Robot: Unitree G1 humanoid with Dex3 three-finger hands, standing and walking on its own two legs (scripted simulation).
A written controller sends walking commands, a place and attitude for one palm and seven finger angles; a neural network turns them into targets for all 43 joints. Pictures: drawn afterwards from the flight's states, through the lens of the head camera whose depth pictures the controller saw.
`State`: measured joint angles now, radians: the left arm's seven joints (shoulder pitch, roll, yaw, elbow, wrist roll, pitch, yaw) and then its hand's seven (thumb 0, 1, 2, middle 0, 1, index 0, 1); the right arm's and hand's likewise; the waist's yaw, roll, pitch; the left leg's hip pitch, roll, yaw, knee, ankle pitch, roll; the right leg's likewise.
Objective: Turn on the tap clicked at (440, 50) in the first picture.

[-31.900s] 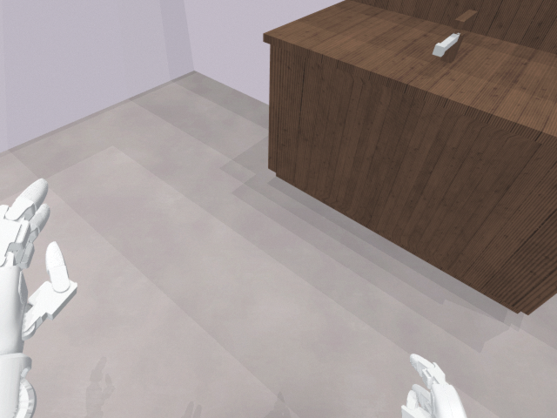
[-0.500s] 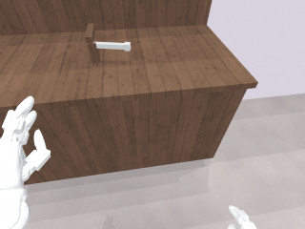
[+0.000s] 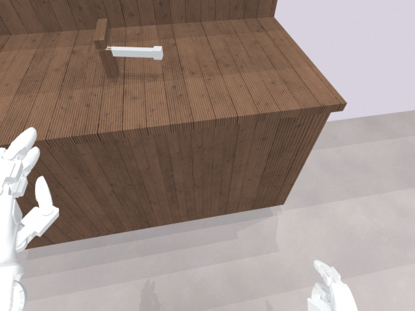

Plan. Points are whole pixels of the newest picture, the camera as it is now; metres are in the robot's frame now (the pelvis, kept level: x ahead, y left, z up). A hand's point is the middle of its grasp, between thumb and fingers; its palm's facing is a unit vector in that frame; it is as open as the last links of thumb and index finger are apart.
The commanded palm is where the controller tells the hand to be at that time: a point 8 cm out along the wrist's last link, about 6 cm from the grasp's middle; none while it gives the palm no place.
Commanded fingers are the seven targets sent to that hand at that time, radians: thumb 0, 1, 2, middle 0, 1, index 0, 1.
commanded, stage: stop stepping back and stand still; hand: left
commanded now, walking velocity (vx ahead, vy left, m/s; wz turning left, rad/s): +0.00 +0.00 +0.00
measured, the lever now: (157, 52) +0.78 +0.19 +0.09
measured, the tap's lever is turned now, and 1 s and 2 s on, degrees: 77 77 77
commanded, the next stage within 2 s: stand and check the lever's angle in 0.50 s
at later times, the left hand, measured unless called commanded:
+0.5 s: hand (34, 196) +0.24 +0.26 +0.17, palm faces +0.36 -0.84 -0.40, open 7.5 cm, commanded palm +0.18 +0.30 +0.18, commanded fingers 0.00 0.90 0.90 -0.20 -0.30 -0.20 -0.30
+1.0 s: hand (18, 206) +0.22 +0.28 +0.16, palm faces +0.36 -0.85 -0.38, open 7.5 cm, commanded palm +0.17 +0.32 +0.18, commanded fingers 0.00 0.90 0.90 -0.20 -0.30 -0.20 -0.30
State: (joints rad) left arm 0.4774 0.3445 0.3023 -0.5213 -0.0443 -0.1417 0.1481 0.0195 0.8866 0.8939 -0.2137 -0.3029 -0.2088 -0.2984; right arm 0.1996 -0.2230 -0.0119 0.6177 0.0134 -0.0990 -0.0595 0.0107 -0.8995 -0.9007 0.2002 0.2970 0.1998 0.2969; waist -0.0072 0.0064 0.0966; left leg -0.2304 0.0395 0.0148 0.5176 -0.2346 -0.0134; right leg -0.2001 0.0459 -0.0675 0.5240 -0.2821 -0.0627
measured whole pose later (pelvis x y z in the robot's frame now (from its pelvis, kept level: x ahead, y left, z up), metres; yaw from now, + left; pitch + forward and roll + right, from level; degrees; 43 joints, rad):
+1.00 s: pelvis +0.00 +0.04 +0.01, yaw -1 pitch -1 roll -1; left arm 0.48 0.35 0.32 -0.48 -0.05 -0.13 0.16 0.02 0.89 0.89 -0.21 -0.30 -0.21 -0.30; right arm 0.18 -0.20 0.00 0.60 0.01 -0.07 -0.07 0.01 -0.90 -0.90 0.20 0.30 0.20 0.30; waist 0.00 0.01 0.06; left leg -0.21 0.01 0.05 0.44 -0.20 0.03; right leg -0.16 0.02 -0.03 0.37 -0.19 -0.01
